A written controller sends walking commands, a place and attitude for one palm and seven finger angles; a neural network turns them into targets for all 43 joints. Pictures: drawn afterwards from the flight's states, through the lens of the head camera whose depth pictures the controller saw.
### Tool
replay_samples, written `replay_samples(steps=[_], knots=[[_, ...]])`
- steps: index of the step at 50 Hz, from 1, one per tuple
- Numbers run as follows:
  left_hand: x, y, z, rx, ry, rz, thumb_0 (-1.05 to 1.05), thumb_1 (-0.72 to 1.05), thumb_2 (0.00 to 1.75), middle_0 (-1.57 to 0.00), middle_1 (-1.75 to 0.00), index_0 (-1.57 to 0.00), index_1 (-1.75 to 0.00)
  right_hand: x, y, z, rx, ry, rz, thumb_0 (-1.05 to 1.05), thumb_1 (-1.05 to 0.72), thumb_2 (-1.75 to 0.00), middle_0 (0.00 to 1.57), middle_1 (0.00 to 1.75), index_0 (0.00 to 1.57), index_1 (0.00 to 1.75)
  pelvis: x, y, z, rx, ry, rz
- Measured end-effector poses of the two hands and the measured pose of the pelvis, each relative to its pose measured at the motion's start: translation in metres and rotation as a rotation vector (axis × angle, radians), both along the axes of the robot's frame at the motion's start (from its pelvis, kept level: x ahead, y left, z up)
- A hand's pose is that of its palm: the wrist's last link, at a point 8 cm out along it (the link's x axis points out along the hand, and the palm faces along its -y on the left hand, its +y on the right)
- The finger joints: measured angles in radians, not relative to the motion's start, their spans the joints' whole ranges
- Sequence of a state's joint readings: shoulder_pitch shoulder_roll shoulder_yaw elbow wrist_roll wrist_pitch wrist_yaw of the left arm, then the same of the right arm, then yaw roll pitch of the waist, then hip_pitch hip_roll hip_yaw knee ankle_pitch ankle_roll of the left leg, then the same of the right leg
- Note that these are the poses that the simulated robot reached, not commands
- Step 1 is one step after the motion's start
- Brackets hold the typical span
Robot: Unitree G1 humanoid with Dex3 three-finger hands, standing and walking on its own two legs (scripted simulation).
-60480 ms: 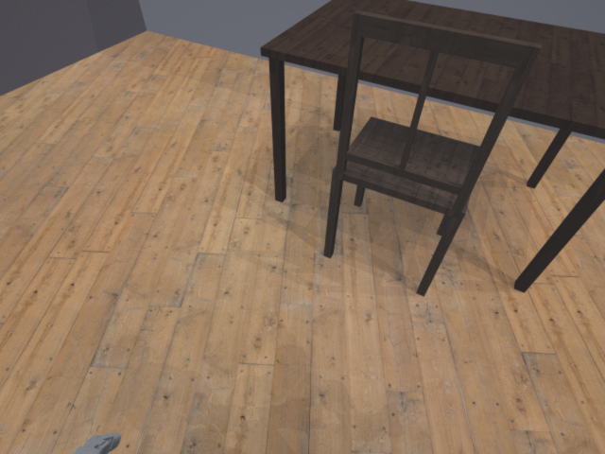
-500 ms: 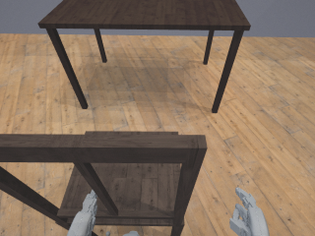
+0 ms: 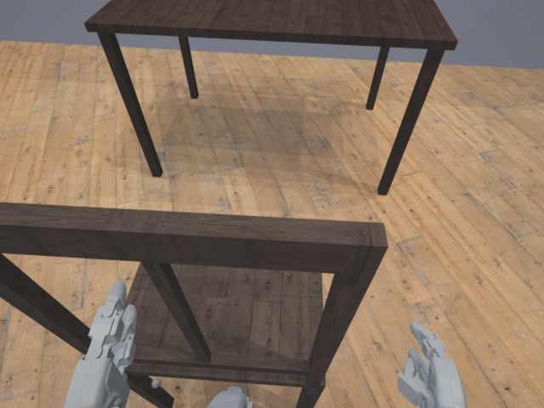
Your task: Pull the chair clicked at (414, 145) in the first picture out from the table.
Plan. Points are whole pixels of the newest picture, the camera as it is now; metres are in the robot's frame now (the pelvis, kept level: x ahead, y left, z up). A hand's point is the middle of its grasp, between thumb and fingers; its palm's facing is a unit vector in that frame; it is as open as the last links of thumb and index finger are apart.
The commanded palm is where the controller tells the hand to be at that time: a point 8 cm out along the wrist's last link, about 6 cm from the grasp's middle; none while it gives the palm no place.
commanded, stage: draw the hand back to the body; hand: left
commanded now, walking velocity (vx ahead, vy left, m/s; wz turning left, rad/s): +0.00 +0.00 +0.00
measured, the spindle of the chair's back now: (186, 320) +0.23 +0.14 +0.03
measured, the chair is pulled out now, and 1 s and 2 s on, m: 0.75 0.74 0.76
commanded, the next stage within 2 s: step back with the hand held close in 1.34 s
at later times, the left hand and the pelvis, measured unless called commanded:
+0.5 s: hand (85, 346) +0.17 +0.21 +0.13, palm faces +0.23 -0.90 -0.36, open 15.7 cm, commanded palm +0.12 +0.25 +0.17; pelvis +0.00 +0.00 +0.05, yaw -1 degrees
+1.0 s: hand (36, 301) +0.20 +0.26 +0.16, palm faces +0.29 -0.82 -0.49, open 8.3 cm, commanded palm +0.17 +0.30 +0.25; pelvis +0.03 +0.00 +0.07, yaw -1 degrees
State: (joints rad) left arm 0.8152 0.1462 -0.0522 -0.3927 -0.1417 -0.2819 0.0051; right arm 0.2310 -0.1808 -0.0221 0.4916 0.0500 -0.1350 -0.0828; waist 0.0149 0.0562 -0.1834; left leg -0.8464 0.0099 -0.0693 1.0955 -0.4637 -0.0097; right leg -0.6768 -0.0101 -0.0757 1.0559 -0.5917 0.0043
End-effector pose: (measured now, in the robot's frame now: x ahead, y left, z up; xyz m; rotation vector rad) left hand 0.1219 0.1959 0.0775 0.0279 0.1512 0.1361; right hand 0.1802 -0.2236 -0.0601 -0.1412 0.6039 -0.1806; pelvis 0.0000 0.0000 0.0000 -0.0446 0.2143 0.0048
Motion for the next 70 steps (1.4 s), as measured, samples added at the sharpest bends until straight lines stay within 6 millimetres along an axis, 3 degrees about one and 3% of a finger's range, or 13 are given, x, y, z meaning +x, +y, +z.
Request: replay_samples(steps=[4, 9, 14, 18, 30, 43, 53, 70], knots=[[0.005, 0.000, 0.011, 0.028, -0.115, -0.062, -0.01, -0.54, 0.20, 0.00, 0.00, 0.00, 0.00, -0.002, 0.004, -0.010, 0.032, 0.013, 0.016, 0.01, -0.91, -0.90, 0.21, 0.30, 0.20, 0.30, -0.006, -0.001, -0.005, 0.000, 0.000, -0.005], [0.001, 0.005, 0.015, 0.047, -0.056, -0.106, -0.01, -0.55, 0.20, 0.00, 0.00, 0.00, 0.00, -0.007, 0.006, -0.009, 0.059, 0.028, -0.006, 0.01, -0.91, -0.90, 0.21, 0.30, 0.20, 0.30, -0.008, -0.002, -0.001, 0.005, -0.029, -0.009], [-0.002, 0.025, 0.042, 0.086, -0.086, -0.033, -0.02, -0.51, 0.21, -0.01, -0.01, -0.01, -0.01, -0.010, 0.004, 0.003, 0.056, 0.004, -0.021, 0.02, -0.91, -0.90, 0.21, 0.30, 0.20, 0.30, -0.005, -0.004, 0.010, 0.004, -0.067, -0.002], [0.003, 0.037, 0.062, 0.256, -0.050, 0.032, -0.02, -0.44, 0.25, -0.02, -0.02, -0.02, -0.03, -0.009, 0.003, 0.015, 0.016, 0.020, -0.003, 0.02, -0.91, -0.90, 0.21, 0.30, 0.20, 0.30, -0.001, -0.005, 0.024, 0.000, -0.113, -0.006], [0.019, 0.068, 0.095, 0.382, 0.004, 0.138, -0.01, -0.06, 0.44, -0.07, -0.10, -0.07, -0.11, 0.006, 0.008, 0.049, -0.036, 0.024, 0.036, 0.01, -0.91, -0.90, 0.20, 0.30, 0.20, 0.30, 0.010, 0.002, 0.057, 0.013, -0.216, -0.010], [0.035, 0.091, 0.104, 0.419, 0.099, 0.176, 0.00, 0.41, 0.66, -0.15, -0.20, -0.22, -0.20, 0.032, 0.026, 0.061, -0.028, 0.006, 0.126, 0.01, -0.91, -0.90, 0.21, 0.30, 0.20, 0.30, 0.026, 0.007, 0.071, 0.034, -0.265, -0.015], [0.043, 0.100, 0.109, 0.454, 0.153, 0.228, 0.01, 0.75, 0.82, -0.21, -0.28, -0.32, -0.27, 0.036, 0.021, 0.058, -0.014, 0.001, 0.164, 0.01, -0.91, -0.90, 0.21, 0.30, 0.20, 0.30, 0.030, 0.001, 0.073, 0.042, -0.279, -0.013], [0.026, 0.078, 0.109, 0.445, 0.156, 0.270, 0.01, 0.89, 0.89, -0.21, -0.30, -0.33, -0.30, 0.028, -0.007, 0.052, -0.019, -0.001, 0.160, 0.01, -0.91, -0.90, 0.21, 0.30, 0.20, 0.30, 0.024, -0.020, 0.072, 0.049, -0.293, -0.001]])
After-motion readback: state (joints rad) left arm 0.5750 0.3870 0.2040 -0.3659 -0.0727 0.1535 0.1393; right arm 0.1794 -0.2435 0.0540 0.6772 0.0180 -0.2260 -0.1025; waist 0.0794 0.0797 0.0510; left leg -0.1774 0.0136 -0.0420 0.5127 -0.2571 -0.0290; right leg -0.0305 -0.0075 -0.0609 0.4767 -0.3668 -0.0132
